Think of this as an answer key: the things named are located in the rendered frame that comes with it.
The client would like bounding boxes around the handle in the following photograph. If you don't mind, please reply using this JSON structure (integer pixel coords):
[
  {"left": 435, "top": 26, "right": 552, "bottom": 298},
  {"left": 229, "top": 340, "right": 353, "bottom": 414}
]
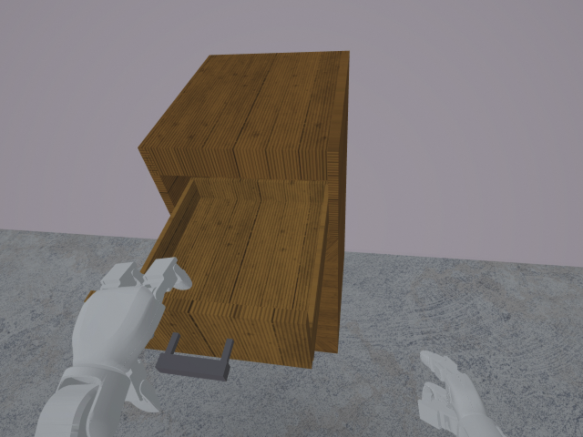
[{"left": 155, "top": 332, "right": 234, "bottom": 381}]

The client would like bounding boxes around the robot left hand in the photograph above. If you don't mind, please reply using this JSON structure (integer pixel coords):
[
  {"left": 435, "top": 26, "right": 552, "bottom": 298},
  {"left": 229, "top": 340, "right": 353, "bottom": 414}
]
[{"left": 72, "top": 257, "right": 192, "bottom": 412}]

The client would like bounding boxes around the left robot forearm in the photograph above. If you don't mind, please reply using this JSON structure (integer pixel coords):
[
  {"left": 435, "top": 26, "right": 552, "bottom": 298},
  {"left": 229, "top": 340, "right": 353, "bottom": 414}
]
[{"left": 35, "top": 363, "right": 131, "bottom": 437}]

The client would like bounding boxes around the drawer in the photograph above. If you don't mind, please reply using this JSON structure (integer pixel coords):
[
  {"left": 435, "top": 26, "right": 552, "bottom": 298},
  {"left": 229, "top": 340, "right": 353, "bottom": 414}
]
[{"left": 84, "top": 178, "right": 329, "bottom": 369}]

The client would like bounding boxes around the robot right hand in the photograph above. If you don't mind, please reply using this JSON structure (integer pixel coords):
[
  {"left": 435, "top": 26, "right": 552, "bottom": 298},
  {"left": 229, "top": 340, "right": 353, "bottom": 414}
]
[{"left": 418, "top": 351, "right": 489, "bottom": 437}]

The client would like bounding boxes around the cabinet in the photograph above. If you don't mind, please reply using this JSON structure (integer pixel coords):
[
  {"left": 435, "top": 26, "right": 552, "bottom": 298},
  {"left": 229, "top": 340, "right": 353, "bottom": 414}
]
[{"left": 138, "top": 51, "right": 350, "bottom": 353}]

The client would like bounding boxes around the right robot forearm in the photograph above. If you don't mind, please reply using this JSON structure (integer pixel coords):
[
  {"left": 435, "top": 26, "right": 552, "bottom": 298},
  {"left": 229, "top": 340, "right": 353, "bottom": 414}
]
[{"left": 457, "top": 414, "right": 506, "bottom": 437}]

